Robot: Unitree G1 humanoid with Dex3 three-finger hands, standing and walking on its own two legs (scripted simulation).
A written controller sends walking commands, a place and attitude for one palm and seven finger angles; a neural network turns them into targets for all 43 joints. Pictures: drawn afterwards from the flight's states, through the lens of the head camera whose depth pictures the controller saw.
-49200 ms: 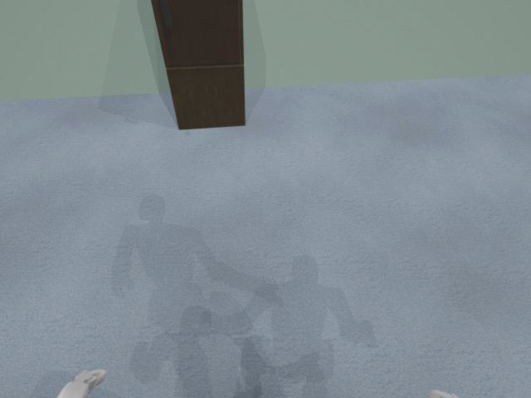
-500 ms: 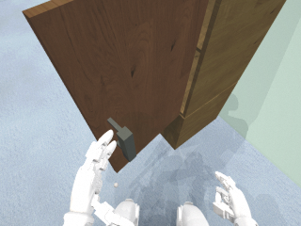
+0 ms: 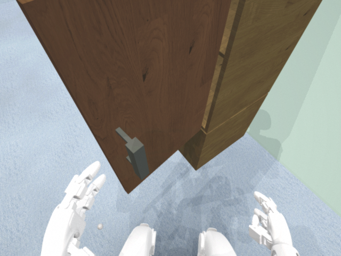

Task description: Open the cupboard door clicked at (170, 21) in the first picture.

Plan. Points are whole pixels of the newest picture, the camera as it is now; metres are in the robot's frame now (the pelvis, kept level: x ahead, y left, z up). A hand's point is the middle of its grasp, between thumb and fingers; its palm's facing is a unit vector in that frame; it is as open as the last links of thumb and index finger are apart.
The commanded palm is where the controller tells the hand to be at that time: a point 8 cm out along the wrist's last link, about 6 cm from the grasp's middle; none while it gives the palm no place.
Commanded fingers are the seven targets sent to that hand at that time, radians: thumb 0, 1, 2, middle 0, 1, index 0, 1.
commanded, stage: draw the hand back to the body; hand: left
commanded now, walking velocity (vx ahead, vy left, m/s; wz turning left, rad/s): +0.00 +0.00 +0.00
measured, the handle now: (132, 154) +0.32 +0.12 +0.05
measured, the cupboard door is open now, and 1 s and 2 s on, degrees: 98 98 98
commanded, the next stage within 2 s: step back with the hand held close in 1.62 s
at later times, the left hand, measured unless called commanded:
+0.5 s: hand (61, 215) +0.17 +0.18 +0.14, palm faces -0.01 -1.00 -0.07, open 16.3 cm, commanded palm +0.14 +0.24 +0.16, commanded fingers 0.00 -0.36 0.36 -0.16 -0.30 -0.16 -0.30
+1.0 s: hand out of the picture +0.22 +0.26 +0.23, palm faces +0.34 -0.84 -0.41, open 12.0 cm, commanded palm +0.17 +0.31 +0.25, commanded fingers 0.00 0.51 0.74 -0.19 -0.30 -0.19 -0.30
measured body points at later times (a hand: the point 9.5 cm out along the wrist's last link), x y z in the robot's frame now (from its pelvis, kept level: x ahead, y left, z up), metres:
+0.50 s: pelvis +0.01 +0.01 +0.05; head +0.04 +0.01 +0.50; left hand +0.17 +0.24 +0.15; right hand +0.19 -0.22 -0.01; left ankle +0.01 +0.12 -0.61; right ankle +0.03 -0.10 -0.61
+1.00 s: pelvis +0.04 +0.03 +0.11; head +0.02 +0.02 +0.56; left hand +0.19 +0.31 +0.25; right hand +0.22 -0.18 +0.03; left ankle +0.01 +0.12 -0.61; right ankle +0.03 -0.10 -0.61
